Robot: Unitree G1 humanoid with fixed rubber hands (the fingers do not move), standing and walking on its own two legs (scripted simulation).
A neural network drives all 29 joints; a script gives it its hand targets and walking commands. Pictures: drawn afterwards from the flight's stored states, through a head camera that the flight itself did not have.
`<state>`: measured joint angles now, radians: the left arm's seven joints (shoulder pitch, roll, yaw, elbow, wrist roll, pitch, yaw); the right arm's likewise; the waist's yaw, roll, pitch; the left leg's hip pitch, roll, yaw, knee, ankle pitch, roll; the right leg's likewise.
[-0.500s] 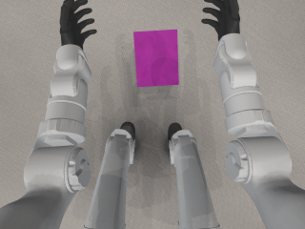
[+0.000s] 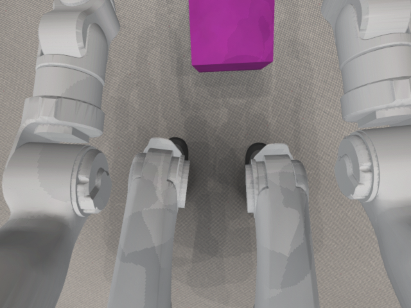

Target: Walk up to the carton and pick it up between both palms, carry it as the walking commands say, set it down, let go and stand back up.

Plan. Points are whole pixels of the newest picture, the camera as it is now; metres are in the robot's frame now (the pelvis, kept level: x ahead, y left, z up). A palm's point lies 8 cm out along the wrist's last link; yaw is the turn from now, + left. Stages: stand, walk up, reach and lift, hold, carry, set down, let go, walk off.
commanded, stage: reach and lift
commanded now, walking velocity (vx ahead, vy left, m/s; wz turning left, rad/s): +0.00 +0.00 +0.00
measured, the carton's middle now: (230, 20) +0.57 -0.01 -0.37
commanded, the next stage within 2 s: none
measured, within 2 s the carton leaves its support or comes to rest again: neither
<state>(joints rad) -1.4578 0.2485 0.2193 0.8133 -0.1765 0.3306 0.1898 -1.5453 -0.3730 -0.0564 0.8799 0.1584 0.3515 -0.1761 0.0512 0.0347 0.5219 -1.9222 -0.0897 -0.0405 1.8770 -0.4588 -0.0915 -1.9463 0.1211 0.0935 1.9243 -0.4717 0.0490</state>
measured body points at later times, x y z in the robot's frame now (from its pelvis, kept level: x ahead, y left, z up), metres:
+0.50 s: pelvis +0.05 +0.01 -0.08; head +0.44 -0.01 +0.13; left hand +0.59 +0.18 -0.29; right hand +0.60 -0.14 -0.31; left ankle +0.16 +0.13 -0.42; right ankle +0.15 -0.11 -0.42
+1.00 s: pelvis +0.04 +0.01 -0.11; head +0.41 -0.01 +0.13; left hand +0.58 +0.19 -0.30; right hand +0.59 -0.17 -0.30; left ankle +0.15 +0.13 -0.42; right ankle +0.14 -0.11 -0.42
